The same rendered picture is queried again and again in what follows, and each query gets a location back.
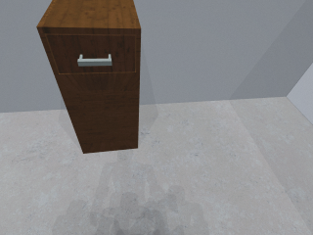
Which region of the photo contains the handle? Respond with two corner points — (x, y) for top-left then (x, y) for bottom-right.
(77, 54), (112, 67)

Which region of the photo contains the drawer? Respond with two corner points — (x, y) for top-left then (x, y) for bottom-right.
(46, 33), (135, 73)

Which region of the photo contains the cabinet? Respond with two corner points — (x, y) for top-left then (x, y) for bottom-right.
(36, 0), (142, 154)

